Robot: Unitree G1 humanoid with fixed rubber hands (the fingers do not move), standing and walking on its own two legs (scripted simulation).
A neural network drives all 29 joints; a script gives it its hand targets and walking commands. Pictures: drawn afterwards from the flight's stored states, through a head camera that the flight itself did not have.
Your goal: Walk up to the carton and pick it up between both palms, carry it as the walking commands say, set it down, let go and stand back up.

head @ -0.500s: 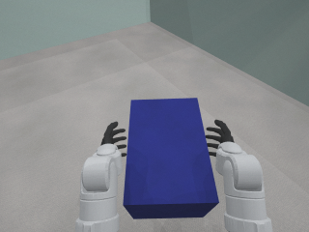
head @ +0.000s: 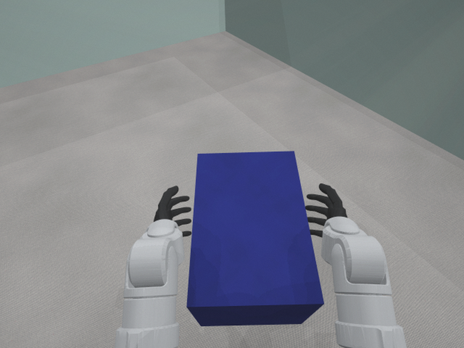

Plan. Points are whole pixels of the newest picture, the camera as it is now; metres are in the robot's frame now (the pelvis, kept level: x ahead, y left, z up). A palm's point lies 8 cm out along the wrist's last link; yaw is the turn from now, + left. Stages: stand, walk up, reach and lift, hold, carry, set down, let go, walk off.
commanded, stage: carry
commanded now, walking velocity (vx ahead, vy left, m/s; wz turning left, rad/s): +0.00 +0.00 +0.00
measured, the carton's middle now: (248, 237) +0.33 +0.00 -0.01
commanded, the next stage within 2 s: hold in 1.38 s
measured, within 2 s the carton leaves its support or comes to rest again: neither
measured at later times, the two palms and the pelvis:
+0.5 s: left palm (176, 235) +0.29 +0.13 +0.06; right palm (342, 233) +0.29 -0.15 +0.06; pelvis +0.00 -0.01 +0.00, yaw +0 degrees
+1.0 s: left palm (183, 238) +0.29 +0.12 +0.06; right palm (349, 237) +0.29 -0.17 +0.06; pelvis +0.00 -0.02 +0.00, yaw +0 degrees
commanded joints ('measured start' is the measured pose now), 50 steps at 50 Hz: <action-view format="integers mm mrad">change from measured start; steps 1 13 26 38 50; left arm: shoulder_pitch -329 -303 -295 -293 -294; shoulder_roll -857 -793 -754 -738 -730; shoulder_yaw -438 -423 -414 -413 -412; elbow -58 -25 11 31 47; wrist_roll -265 -233 -207 -195 -188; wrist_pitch -49 -132 -191 -222 -243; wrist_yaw -205 -204 -212 -221 -228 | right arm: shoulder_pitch -330 -312 -306 -304 -305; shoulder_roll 854 796 765 756 751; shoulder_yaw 426 411 403 403 403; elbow -60 -21 19 40 55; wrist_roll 261 235 212 201 196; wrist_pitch -49 -131 -188 -217 -236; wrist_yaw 203 203 209 216 221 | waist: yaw -4 -7 -8 -9 -9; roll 16 14 9 6 5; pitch -228 -227 -222 -222 -223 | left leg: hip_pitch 172 171 160 148 138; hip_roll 116 118 119 119 119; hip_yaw -142 -140 -137 -135 -133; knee -71 -55 -48 -51 -58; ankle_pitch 198 199 191 184 174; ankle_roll -5 -7 -15 -22 -28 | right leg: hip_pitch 4 8 9 12 13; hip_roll -79 -80 -86 -90 -93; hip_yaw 64 66 76 82 86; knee -55 -51 -55 -61 -67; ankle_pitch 227 253 274 279 271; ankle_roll -52 -60 -67 -71 -73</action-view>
